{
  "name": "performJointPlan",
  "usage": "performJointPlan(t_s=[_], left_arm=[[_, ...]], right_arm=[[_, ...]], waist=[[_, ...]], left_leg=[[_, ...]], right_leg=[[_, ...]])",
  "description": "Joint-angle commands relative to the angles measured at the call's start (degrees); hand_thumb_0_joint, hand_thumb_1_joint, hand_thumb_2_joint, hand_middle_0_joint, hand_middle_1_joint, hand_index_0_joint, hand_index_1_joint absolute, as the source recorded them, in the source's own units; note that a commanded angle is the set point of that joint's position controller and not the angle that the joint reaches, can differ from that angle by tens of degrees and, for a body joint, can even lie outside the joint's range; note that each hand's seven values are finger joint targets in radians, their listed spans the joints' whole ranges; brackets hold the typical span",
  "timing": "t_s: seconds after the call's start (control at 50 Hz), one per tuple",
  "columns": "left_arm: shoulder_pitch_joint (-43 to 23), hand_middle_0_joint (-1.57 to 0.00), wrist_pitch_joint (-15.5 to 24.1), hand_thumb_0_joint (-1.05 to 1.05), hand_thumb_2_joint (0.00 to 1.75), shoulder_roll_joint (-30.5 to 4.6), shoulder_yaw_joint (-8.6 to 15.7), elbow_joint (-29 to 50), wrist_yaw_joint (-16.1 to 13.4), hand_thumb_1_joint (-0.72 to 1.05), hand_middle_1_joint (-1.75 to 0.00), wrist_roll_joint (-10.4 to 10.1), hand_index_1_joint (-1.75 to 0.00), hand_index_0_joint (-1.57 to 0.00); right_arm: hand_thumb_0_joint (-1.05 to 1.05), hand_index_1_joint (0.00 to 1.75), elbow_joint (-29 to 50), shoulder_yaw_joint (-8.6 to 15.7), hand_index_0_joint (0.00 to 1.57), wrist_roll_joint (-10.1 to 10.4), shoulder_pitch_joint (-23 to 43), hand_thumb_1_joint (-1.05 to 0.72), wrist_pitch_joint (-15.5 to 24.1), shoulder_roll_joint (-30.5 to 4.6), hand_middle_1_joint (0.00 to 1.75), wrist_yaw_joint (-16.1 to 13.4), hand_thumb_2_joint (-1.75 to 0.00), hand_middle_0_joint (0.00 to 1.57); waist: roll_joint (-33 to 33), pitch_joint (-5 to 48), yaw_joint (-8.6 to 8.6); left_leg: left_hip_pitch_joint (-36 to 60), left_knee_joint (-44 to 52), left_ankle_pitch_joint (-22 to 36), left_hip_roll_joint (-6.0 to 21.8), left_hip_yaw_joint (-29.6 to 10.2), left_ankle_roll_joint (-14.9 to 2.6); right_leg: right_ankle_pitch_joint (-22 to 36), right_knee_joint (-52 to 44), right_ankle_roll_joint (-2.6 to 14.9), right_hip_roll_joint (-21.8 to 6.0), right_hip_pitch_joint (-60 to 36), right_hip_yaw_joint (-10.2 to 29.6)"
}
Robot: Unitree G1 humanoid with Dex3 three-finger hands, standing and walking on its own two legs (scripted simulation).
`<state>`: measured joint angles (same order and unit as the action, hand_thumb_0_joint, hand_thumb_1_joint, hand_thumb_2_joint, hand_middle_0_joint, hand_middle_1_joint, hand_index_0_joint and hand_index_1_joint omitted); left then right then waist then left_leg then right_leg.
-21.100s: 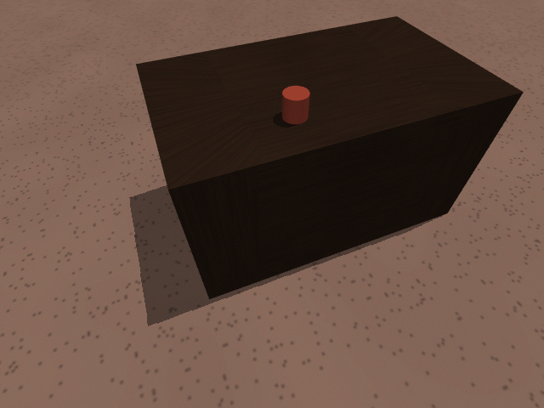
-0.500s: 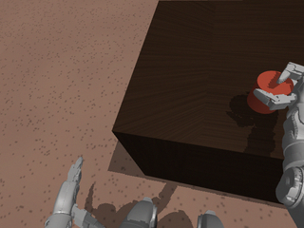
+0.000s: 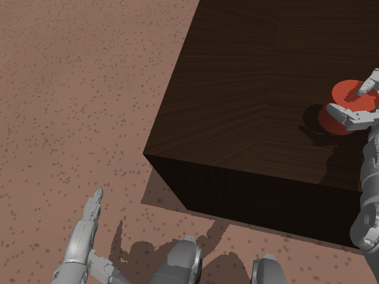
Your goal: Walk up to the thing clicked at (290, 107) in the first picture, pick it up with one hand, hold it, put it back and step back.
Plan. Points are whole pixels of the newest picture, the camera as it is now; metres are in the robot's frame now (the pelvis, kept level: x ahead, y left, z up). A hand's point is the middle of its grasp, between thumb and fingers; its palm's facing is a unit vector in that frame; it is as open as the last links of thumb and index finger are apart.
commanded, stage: lower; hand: right
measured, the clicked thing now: (345, 108) +0.51 -0.21 +0.01
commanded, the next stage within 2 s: loosen in 0.02 s
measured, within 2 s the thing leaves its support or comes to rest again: neither
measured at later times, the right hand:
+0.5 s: hand (359, 100) +0.51 -0.22 +0.05, palm faces +0.20 +0.98 +0.00, open 10.0 cm
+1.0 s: hand (373, 90) +0.52 -0.24 +0.07, palm faces +0.23 +0.97 +0.00, open 17.2 cm
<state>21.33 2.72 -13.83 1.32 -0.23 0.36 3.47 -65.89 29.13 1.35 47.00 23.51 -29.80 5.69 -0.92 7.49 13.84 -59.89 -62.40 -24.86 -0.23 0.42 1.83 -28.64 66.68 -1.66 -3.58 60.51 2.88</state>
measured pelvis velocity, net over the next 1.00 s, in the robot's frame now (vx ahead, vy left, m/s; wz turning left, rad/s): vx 0.00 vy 0.00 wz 0.00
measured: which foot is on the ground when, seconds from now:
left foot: down 0.00-1.00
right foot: down 0.00-1.00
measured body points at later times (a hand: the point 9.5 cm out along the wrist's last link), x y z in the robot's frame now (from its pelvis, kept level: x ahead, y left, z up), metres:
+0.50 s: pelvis +0.00 +0.00 -0.01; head +0.13 -0.04 +0.42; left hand +0.15 +0.26 +0.00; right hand +0.49 -0.27 +0.05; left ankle +0.04 +0.14 -0.65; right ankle +0.02 -0.13 -0.65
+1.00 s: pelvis +0.00 +0.00 +0.00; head +0.13 -0.04 +0.43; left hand +0.16 +0.27 +0.01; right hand +0.50 -0.29 +0.07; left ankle +0.04 +0.14 -0.65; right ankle +0.02 -0.13 -0.65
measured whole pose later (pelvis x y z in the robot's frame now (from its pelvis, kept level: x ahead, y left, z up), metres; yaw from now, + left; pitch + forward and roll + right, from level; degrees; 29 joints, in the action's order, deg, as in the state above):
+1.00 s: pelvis +0.00 +0.00 +0.00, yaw +0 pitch +22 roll +3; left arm 22.0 0.5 -14.9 2.4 0.6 0.3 3.0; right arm -61.0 30.9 0.6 45.9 20.8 -31.4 5.5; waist -0.7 7.7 14.0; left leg -58.9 -62.2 -25.3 -0.5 0.5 2.0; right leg -29.4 67.1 -1.6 -3.8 59.8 3.0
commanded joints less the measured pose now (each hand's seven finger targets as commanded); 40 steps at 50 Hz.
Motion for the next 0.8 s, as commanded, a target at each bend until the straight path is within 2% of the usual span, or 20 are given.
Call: performJointPlan(t_s=[0.0,0.1,0.12,0.18,0.28,0.3,0.34,0.36,0.38,0.4,0.42,0.48,0.5,0.52,0.68,0.7,0.72,0.74,0.76,0.78], left_arm=[[2.8,-0.05,2.9,0.0,0.05,-9.2,6.9,10.3,-1.1,-0.55,-0.04,0.0,-0.05,-0.04],[2.4,-0.04,2.7,0.0,0.06,-9.8,7.9,10.8,-0.9,-0.56,-0.04,0.0,-0.04,-0.04],[1.9,-0.05,2.7,0.0,0.05,-10.1,8.1,12.0,-0.9,-0.56,-0.04,-0.1,-0.04,-0.05],[1.9,-0.05,2.5,0.0,0.03,-8.6,6.2,13.2,-0.7,-0.51,-0.05,-0.2,-0.04,-0.06],[3.8,-0.05,2.0,0.0,0.03,-9.0,6.9,12.5,-0.5,-0.51,-0.05,-0.3,-0.04,-0.06],[5.2,-0.05,1.8,0.0,0.05,-8.9,6.8,11.3,-0.6,-0.53,-0.04,0.0,-0.04,-0.05],[4.8,-0.05,1.8,0.0,0.05,-9.3,7.2,10.9,-0.6,-0.53,-0.05,-0.1,-0.04,-0.05],[3.0,-0.05,2.0,0.0,0.05,-9.9,7.7,13.9,-0.7,-0.53,-0.05,-0.2,-0.04,-0.05],[4.2,-0.05,1.9,0.0,0.05,-9.7,7.9,11.1,-0.7,-0.54,-0.05,0.1,-0.05,-0.05],[2.3,-0.05,2.2,0.0,0.05,-10.5,8.1,13.7,-0.8,-0.54,-0.05,-0.2,-0.05,-0.05],[2.5,-0.05,2.1,0.0,0.05,-9.6,7.3,12.0,-0.8,-0.54,-0.05,-0.1,-0.05,-0.05],[1.3,-0.05,2.3,0.0,0.06,-8.9,6.5,12.9,-0.8,-0.55,-0.05,-0.3,-0.05,-0.04],[2.1,-0.05,2.4,0.0,0.06,-9.1,6.8,12.6,-0.8,-0.55,-0.04,-0.2,-0.05,-0.04],[2.3,-0.05,2.4,0.0,0.06,-9.1,6.7,12.8,-0.9,-0.56,-0.05,-0.3,-0.05,-0.04],[2.4,-0.05,2.2,0.0,0.06,-9.2,7.0,11.7,-1.1,-0.56,-0.05,-0.3,-0.05,-0.04],[2.4,-0.05,2.3,0.0,0.06,-8.7,6.4,11.4,-1.0,-0.56,-0.04,-0.2,-0.05,-0.04],[3.2,-0.05,2.2,0.0,0.06,-9.2,7.4,10.8,-1.1,-0.56,-0.05,-0.1,-0.05,-0.04],[3.2,-0.05,2.2,0.0,0.06,-9.6,7.1,10.9,-1.1,-0.56,-0.04,0.0,-0.05,-0.04],[3.0,-0.05,2.2,0.0,0.04,-8.8,6.6,10.3,-1.0,-0.53,-0.05,0.2,-0.05,-0.05],[2.6,-0.05,2.2,0.0,0.04,-9.3,6.6,11.7,-1.0,-0.53,-0.05,0.0,-0.05,-0.05]], right_arm=[[0.0,1.38,12.6,0.6,1.27,0.5,23.0,-0.14,4.1,-14.2,1.38,-0.3,-1.26,1.23],[0.0,1.36,11.2,0.2,1.25,0.2,22.0,-0.15,3.8,-12.6,1.36,-0.5,-1.24,1.22],[0.0,1.34,10.6,0.5,1.29,-0.1,21.9,-0.07,3.7,-13.1,1.34,-0.6,-1.18,1.25],[0.0,1.1,11.7,-0.3,1.18,0.0,23.1,0.01,3.8,-12.3,1.1,-0.2,-0.94,1.16],[0.0,0.86,10.5,-0.6,1.08,-0.1,21.8,0.23,2.9,-12.5,0.85,0.0,-0.57,1.07],[0.0,0.85,11.7,-0.5,1.0,-0.3,22.5,0.3,2.9,-13.1,0.85,-0.1,-0.6,0.99],[0.0,0.78,11.7,-1.0,0.95,-0.3,22.1,0.34,2.5,-12.5,0.77,0.0,-0.52,0.94],[0.0,0.73,12.7,-1.6,0.92,-0.1,23.8,0.35,2.6,-11.7,0.73,0.0,-0.48,0.9],[0.0,0.69,11.3,-1.6,0.87,-0.3,22.9,0.37,2.4,-11.5,0.69,0.0,-0.46,0.86],[0.0,0.65,12.3,-0.8,0.83,0.1,23.6,0.36,2.6,-12.2,0.65,-0.2,-0.41,0.83],[0.0,0.61,12.1,-1.9,0.79,-0.2,23.6,0.39,2.4,-11.5,0.61,-0.2,-0.39,0.78],[0.0,0.47,11.1,-0.9,0.65,0.1,23.3,0.47,2.3,-11.8,0.47,-0.3,-0.27,0.64],[0.0,0.44,13.2,0.2,0.62,0.3,23.8,0.49,2.5,-13.3,0.43,-0.4,-0.23,0.61],[0.0,0.39,12.7,-0.3,0.56,0.5,24.6,0.5,2.4,-12.5,0.39,-0.4,-0.2,0.56],[0.0,0.17,12.9,0.5,0.23,-0.1,24.0,0.52,3.4,-14.5,0.17,-1.0,-0.1,0.23],[0.0,0.14,12.1,-0.1,0.19,-0.4,23.2,0.52,3.2,-13.4,0.14,-0.9,-0.08,0.19],[0.0,0.13,13.6,0.0,0.16,-0.2,24.3,0.5,3.5,-14.0,0.13,-0.8,-0.09,0.16],[0.0,0.1,14.4,0.1,0.13,-0.1,24.8,0.5,3.6,-14.0,0.1,-0.9,-0.06,0.14],[0.0,0.09,12.5,-0.5,0.1,-0.2,23.9,0.54,3.4,-12.7,0.09,-0.8,-0.07,0.1],[0.0,0.07,13.9,0.3,0.08,-0.1,24.6,0.54,3.6,-14.1,0.07,-0.9,-0.05,0.08]], waist=[[12.2,28.8,0.12],[10.4,28.2,1.28],[9.4,27.1,1.2],[10.4,28.7,0.83],[11.2,28.1,0.84],[12.0,28.3,0.93],[13.0,27.7,0.57],[12.8,28.2,1.24],[13.6,27.6,1.25],[12.6,27.7,1.23],[12.9,27.4,0.35],[10.7,28.3,0.39],[12.5,30.4,0.03],[11.4,30.2,0.74],[10.0,27.7,0.64],[11.5,28.4,-0.09],[12.4,28.8,0.74],[13.0,29.6,0.09],[13.6,28.8,0.61],[13.5,29.6,0.54]], left_leg=[[13.4,5.8,15.3,-1.9,1.6,-2.74],[13.2,5.2,16.4,-1.8,1.4,-2.41],[13.3,5.4,15.8,-1.8,1.4,-2.38],[13.5,5.0,15.8,-1.8,1.6,-2.59],[11.4,4.8,13.8,-1.9,1.9,-2.7],[11.7,4.7,14.1,-1.9,1.8,-2.67],[10.6,4.5,13.2,-2.0,2.0,-2.87],[9.6,4.8,12.5,-2.0,2.1,-2.92],[8.9,4.3,12.5,-2.1,2.3,-2.97],[9.0,4.5,12.4,-2.2,2.5,-3.0],[9.3,4.7,11.7,-2.1,2.3,-3.08],[11.3,4.8,12.0,-2.1,2.3,-2.79],[12.3,4.5,13.5,-2.0,2.0,-2.75],[12.5,4.7,13.7,-2.1,2.0,-2.66],[13.8,5.4,12.2,-1.9,1.4,-2.49],[13.2,5.1,13.3,-1.9,1.3,-2.55],[13.0,4.9,14.0,-1.9,1.4,-2.64],[12.1,4.5,14.4,-2.1,1.8,-2.85],[10.7,4.2,14.6,-2.3,2.1,-2.95],[10.7,4.4,14.4,-2.3,2.2,-3.03]], right_leg=[[16.8,-7.4,1.82,1.9,-19.8,-1.3],[16.6,-5.8,2.33,1.8,-17.0,-1.3],[15.6,-5.9,2.37,1.9,-15.6,-1.4],[16.5,-6.1,2.11,1.8,-16.8,-1.3],[15.3,-6.6,1.88,1.6,-17.8,-1.0],[15.4,-6.5,1.82,1.7,-17.3,-1.1],[15.3,-6.8,1.6,1.6,-18.2,-0.9],[14.8,-6.9,1.53,1.4,-19.3,-0.8],[15.6,-6.8,1.44,1.3,-19.4,-0.6],[15.7,-6.9,1.38,1.3,-19.0,-0.3],[14.2,-7.2,1.48,1.4,-18.5,-0.6],[13.3,-6.7,1.79,1.5,-16.9,-0.6],[14.8,-6.3,1.84,1.6,-17.6,-0.8],[14.7,-6.1,1.92,1.7,-17.5,-1.0],[11.7,-6.3,2.38,2.1,-14.3,-1.4],[13.2,-6.1,2.26,2.2,-16.0,-1.6],[14.2,-5.9,2.13,2.1,-16.6,-1.5],[16.0,-6.1,1.86,2.0,-18.5,-1.2],[17.5,-6.0,1.7,1.8,-19.2,-0.9],[17.8,-6.1,1.62,1.7,-19.9,-0.7]])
